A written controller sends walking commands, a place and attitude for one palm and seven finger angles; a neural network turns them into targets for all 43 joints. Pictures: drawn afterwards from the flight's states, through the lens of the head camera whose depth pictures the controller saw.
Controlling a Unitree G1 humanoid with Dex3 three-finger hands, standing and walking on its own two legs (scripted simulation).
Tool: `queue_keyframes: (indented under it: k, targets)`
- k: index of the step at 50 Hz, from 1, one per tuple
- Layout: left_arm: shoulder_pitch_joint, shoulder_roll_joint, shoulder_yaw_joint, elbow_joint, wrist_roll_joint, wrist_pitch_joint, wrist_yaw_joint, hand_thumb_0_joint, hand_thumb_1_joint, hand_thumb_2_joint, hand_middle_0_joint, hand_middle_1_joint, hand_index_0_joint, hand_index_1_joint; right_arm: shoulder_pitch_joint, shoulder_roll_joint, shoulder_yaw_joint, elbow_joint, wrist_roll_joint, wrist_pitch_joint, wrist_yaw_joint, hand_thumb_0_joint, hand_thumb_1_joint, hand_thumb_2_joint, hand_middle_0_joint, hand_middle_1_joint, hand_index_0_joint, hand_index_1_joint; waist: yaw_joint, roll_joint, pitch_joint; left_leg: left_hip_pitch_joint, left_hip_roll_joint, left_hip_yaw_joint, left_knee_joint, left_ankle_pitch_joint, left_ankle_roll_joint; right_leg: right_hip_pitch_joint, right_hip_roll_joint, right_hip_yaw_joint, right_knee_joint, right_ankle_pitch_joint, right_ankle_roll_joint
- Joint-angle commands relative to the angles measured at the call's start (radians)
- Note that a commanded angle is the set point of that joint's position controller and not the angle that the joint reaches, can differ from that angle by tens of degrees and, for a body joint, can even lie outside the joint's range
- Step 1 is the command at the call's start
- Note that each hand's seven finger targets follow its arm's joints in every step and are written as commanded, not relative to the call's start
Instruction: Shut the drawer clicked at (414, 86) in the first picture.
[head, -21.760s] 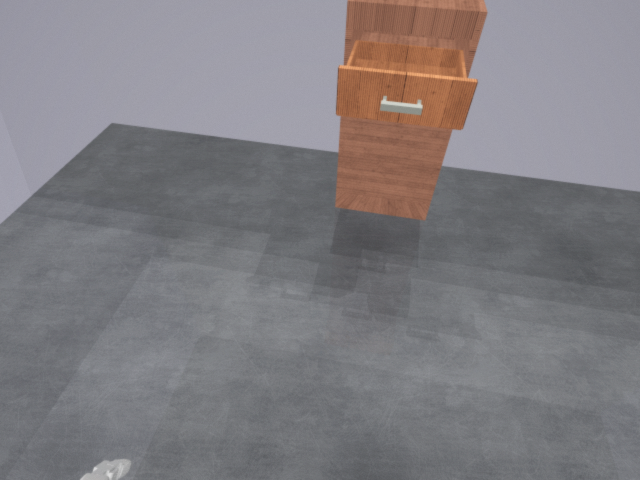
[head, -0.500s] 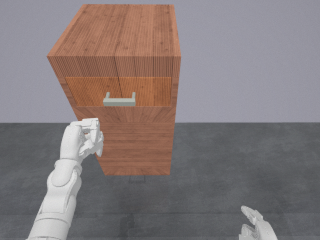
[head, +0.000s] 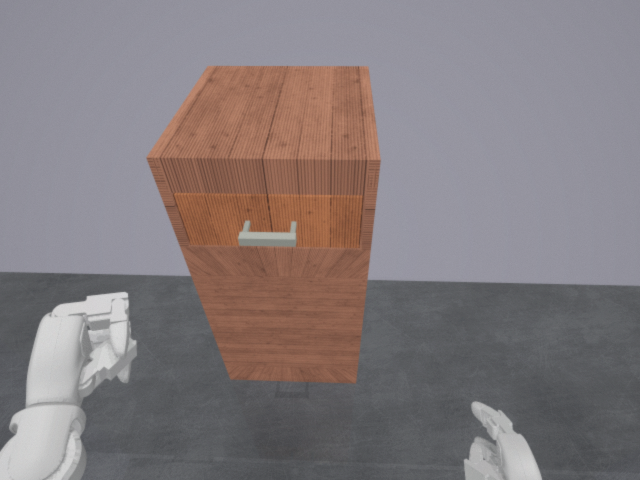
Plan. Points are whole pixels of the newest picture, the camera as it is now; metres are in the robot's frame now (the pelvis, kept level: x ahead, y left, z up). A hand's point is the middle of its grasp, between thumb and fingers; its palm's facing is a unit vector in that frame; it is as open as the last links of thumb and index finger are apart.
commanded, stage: draw the hand back to the body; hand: left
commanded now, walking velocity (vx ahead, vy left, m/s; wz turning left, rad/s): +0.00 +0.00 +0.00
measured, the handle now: (269, 232) +0.58 +0.17 -0.06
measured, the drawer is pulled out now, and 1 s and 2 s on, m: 0.00 0.00 0.00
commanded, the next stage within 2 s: step back with the hand held close in 0.34 s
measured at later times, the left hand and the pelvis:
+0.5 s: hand (86, 356) +0.18 +0.24 +0.15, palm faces +0.39 -0.85 -0.36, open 3.3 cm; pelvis +0.00 +0.00 +0.00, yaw +0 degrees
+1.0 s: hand (53, 371) +0.16 +0.26 +0.16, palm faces +0.28 -0.81 -0.51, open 3.3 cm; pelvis -0.04 +0.02 +0.00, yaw -2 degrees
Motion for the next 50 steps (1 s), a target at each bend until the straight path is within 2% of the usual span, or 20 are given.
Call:
queue_keyframes:
  k: [1, 3, 6, 7, 9, 10, 13, 16, 19, 23, 24, 26, 30, 32, 36, 37, 42, 43, 48, 50]
  targets:
    - [-0.058, 0.172, 0.142, -0.313, -0.002, -0.074, 0.015, 0.0, 0.9, 0.9, -1.4, -1.6, -1.4, -1.6, -0.138, -0.112, -0.051, -0.153, -0.012, -0.078, 0.0, 0.0, -0.9, -0.9, 0.2, 0.3, 0.2, 0.3, 0.0, 0.024, -0.06, 0.141, 0.072, -0.098, -0.075, 0.152, -0.025, -0.116, -0.045, 0.027, -0.08, 0.174, 0.011]
    - [-0.005, 0.169, 0.155, -0.356, -0.006, -0.08, 0.017, 0.0, 0.9, 0.9, -1.4, -1.6, -1.4, -1.6, -0.133, -0.11, -0.056, -0.152, -0.013, -0.094, 0.003, 0.0, -0.9, -0.9, 0.2, 0.3, 0.2, 0.3, 0.0, 0.032, -0.053, 0.135, 0.075, -0.102, -0.078, 0.144, -0.026, -0.1, -0.048, 0.03, -0.074, 0.162, 0.008]
    - [0.058, 0.2, 0.207, -0.421, -0.002, -0.094, 0.019, 0.0, 0.9, 0.9, -1.4, -1.6, -1.4, -1.6, -0.13, -0.113, -0.062, -0.147, -0.012, -0.112, 0.007, 0.0, -0.9, -0.9, 0.2, 0.3, 0.2, 0.3, 0.012, 0.037, -0.08, 0.148, 0.078, -0.104, -0.064, 0.208, -0.029, -0.095, -0.045, 0.03, -0.068, 0.206, 0.009]
    - [0.097, 0.222, 0.244, -0.416, -0.003, -0.093, 0.023, 0.0, 0.9, 0.9, -1.4, -1.6, -1.4, -1.6, -0.133, -0.113, -0.067, -0.14, -0.014, -0.121, 0.007, 0.0, -0.9, -0.9, 0.2, 0.3, 0.2, 0.3, 0.022, 0.008, -0.077, 0.147, 0.078, -0.103, -0.061, 0.214, -0.029, -0.096, -0.039, 0.032, -0.08, 0.213, 0.009]
    - [0.12, 0.186, 0.225, -0.396, -0.002, -0.092, 0.02, 0.0, 0.9, 0.9, -1.4, -1.6, -1.4, -1.6, -0.126, -0.11, -0.066, -0.133, -0.013, -0.12, 0.009, 0.0, -0.9, -0.9, 0.2, 0.3, 0.2, 0.3, 0.014, -0.011, -0.051, 0.13, 0.075, -0.096, -0.056, 0.215, -0.03, -0.104, -0.044, 0.033, -0.068, 0.218, 0.01]
    - [0.123, 0.146, 0.195, -0.359, -0.003, -0.085, 0.017, 0.0, 0.9, 0.9, -1.4, -1.6, -1.4, -1.6, -0.126, -0.11, -0.069, -0.13, -0.013, -0.117, 0.009, 0.0, -0.9, -0.9, 0.2, 0.3, 0.2, 0.3, 0.003, -0.034, -0.01, 0.122, 0.078, -0.095, -0.057, 0.2, -0.029, -0.123, -0.045, 0.032, -0.071, 0.204, 0.012]
    - [0.088, 0.122, 0.17, -0.313, 0.001, -0.075, 0.018, 0.0, 0.9, 0.9, -1.4, -1.6, -1.4, -1.6, -0.112, -0.122, -0.075, -0.123, -0.013, -0.111, 0.005, 0.0, -0.9, -0.9, 0.2, 0.3, 0.2, 0.3, -0.011, -0.039, 0.04, 0.111, 0.08, -0.098, -0.067, 0.129, -0.026, -0.153, -0.049, 0.035, -0.085, 0.141, 0.015]
    - [0.038, 0.153, 0.187, -0.351, 0.01, -0.087, 0.024, 0.0, 0.9, 0.9, -1.4, -1.6, -1.4, -1.6, -0.116, -0.122, -0.074, -0.127, -0.015, -0.112, -0.001, 0.0, -0.9, -0.9, 0.2, 0.3, 0.2, 0.3, 0.0, -0.03, -0.003, 0.122, 0.075, -0.104, -0.07, 0.112, -0.021, -0.142, -0.05, 0.035, -0.084, 0.126, 0.015]
    - [0.033, 0.188, 0.21, -0.414, 0.011, -0.097, 0.034, 0.0, 0.9, 0.9, -1.4, -1.6, -1.4, -1.6, -0.126, -0.115, -0.069, -0.132, -0.019, -0.13, -0.005, 0.0, -0.9, -0.9, 0.2, 0.3, 0.2, 0.3, 0.016, 0.017, -0.067, 0.131, 0.071, -0.102, -0.063, 0.128, -0.021, -0.103, -0.057, 0.049, -0.074, 0.145, 0.009]
    - [0.063, 0.186, 0.211, -0.449, 0.013, -0.094, 0.043, 0.0, 0.9, 0.9, -1.4, -1.6, -1.4, -1.6, -0.124, -0.109, -0.062, -0.123, -0.02, -0.148, -0.001, 0.0, -0.9, -0.9, 0.2, 0.3, 0.2, 0.3, 0.02, 0.071, -0.079, 0.141, 0.074, -0.106, -0.054, 0.22, -0.035, -0.078, -0.055, 0.05, -0.054, 0.212, 0.003]
    - [-0.125, 0.366, 0.399, -0.57, 0.018, -0.15, 0.052, 0.0, 0.9, 0.9, -1.4, -1.6, -1.4, -1.6, -0.139, -0.135, -0.067, -0.158, -0.021, -0.128, -0.001, 0.0, -0.9, -0.9, 0.2, 0.3, 0.2, 0.3, -0.013, 0.068, 0.002, 0.073, 0.083, -0.114, -0.037, 0.113, 0.0, -0.144, -0.096, 0.19, -0.1, 0.278, 0.01]
    - [0.06, 0.231, 0.304, -0.376, 0.023, -0.155, 0.034, 0.0, 0.9, 0.9, -1.4, -1.6, -1.4, -1.6, -0.125, -0.119, -0.072, -0.121, -0.031, -0.097, 0.002, 0.0, -0.9, -0.9, 0.2, 0.3, 0.2, 0.3, -0.026, -0.007, 0.044, 0.075, 0.075, -0.108, -0.01, 0.12, 0.001, -0.188, -0.126, 0.198, -0.119, 0.319, 0.015]
    - [0.159, 0.145, 0.236, -0.28, 0.023, -0.15, 0.011, 0.0, 0.9, 0.9, -1.4, -1.6, -1.4, -1.6, -0.11, -0.13, -0.092, -0.136, -0.024, -0.051, 0.013, 0.0, -0.9, -0.9, 0.2, 0.3, 0.2, 0.3, -0.033, -0.017, -0.007, 0.1, 0.104, -0.103, -0.053, 0.236, -0.006, -0.169, -0.1, 0.131, -0.075, 0.33, 0.037]
    - [0.201, 0.152, 0.245, -0.271, 0.021, -0.151, 0.01, 0.0, 0.9, 0.9, -1.4, -1.6, -1.4, -1.6, -0.12, -0.129, -0.1, -0.147, -0.024, -0.033, 0.012, 0.0, -0.9, -0.9, 0.2, 0.3, 0.2, 0.3, -0.026, -0.021, -0.039, 0.101, 0.112, -0.096, -0.064, 0.286, -0.004, -0.158, -0.094, 0.105, -0.059, 0.345, 0.05]
    - [0.23, 0.216, 0.299, -0.378, 0.019, -0.167, 0.017, 0.0, 0.9, 0.9, -1.4, -1.6, -1.4, -1.6, -0.126, -0.117, -0.106, -0.18, -0.016, -0.007, 0.011, 0.0, -0.9, -0.9, 0.2, 0.3, 0.2, 0.3, -0.022, -0.099, -0.114, 0.072, 0.117, -0.093, -0.054, 0.332, 0.0, -0.107, -0.091, 0.092, -0.02, 0.402, 0.058]
    - [0.224, 0.255, 0.327, -0.424, 0.018, -0.175, 0.023, 0.0, 0.9, 0.9, -1.4, -1.6, -1.4, -1.6, -0.133, -0.123, -0.106, -0.188, -0.018, -0.008, 0.007, 0.0, -0.9, -0.9, 0.2, 0.3, 0.2, 0.3, -0.014, -0.064, -0.138, 0.067, 0.114, -0.094, -0.052, 0.348, 0.0, -0.095, -0.09, 0.094, -0.007, 0.416, 0.057]
    - [0.254, 0.286, 0.36, -0.536, 0.018, -0.189, 0.045, 0.0, 0.9, 0.9, -1.4, -1.6, -1.4, -1.6, -0.113, -0.127, -0.106, -0.207, -0.019, -0.025, -0.004, 0.0, -0.9, -0.9, 0.2, 0.3, 0.2, 0.3, -0.01, 0.058, -0.202, 0.021, 0.135, -0.113, -0.048, 0.383, 0.004, -0.053, -0.065, 0.089, 0.073, 0.392, 0.06]
    - [0.268, 0.272, 0.351, -0.536, 0.019, -0.19, 0.047, 0.0, 0.9, 0.9, -1.4, -1.6, -1.4, -1.6, -0.105, -0.122, -0.105, -0.205, -0.019, -0.03, -0.005, 0.0, -0.9, -0.9, 0.2, 0.3, 0.2, 0.3, -0.015, 0.069, -0.199, 0.006, 0.143, -0.12, -0.05, 0.383, 0.005, -0.049, -0.064, 0.087, 0.086, 0.375, 0.059]
    - [0.286, 0.223, 0.324, -0.481, 0.024, -0.189, 0.047, 0.0, 0.9, 0.9, -1.4, -1.6, -1.4, -1.6, -0.088, -0.13, -0.113, -0.184, -0.024, -0.048, -0.004, 0.0, -0.9, -0.9, 0.2, 0.3, 0.2, 0.3, -0.031, 0.068, -0.131, -0.097, 0.175, -0.157, -0.102, 0.219, 0.012, -0.072, -0.046, 0.084, 0.133, 0.217, 0.054]
    - [0.277, 0.214, 0.328, -0.447, 0.031, -0.189, 0.047, 0.0, 0.9, 0.9, -1.4, -1.6, -1.4, -1.6, -0.091, -0.135, -0.118, -0.18, -0.027, -0.054, -0.006, 0.0, -0.9, -0.9, 0.2, 0.3, 0.2, 0.3, -0.035, 0.047, -0.089, -0.201, 0.196, -0.18, -0.146, 0.043, 0.025, -0.051, -0.037, 0.087, 0.164, 0.161, 0.052]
